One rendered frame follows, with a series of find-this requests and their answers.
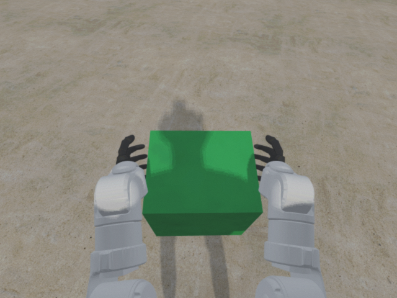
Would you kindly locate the robot right hand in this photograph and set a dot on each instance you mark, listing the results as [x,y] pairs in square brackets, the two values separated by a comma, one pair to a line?
[276,153]

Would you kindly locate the carton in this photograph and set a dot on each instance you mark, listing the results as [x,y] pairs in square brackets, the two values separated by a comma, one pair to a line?
[201,183]

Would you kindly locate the robot left forearm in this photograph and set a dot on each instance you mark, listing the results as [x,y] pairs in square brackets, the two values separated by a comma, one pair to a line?
[119,247]

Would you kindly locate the robot left upper arm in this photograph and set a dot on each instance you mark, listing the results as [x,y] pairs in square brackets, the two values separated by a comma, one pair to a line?
[134,288]

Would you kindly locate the robot right upper arm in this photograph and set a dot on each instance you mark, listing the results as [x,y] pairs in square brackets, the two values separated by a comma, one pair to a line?
[287,287]

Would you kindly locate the robot right forearm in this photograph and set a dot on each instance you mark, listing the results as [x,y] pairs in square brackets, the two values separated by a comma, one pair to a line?
[290,244]

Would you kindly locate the robot left hand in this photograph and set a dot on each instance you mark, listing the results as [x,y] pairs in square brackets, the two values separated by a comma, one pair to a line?
[125,151]

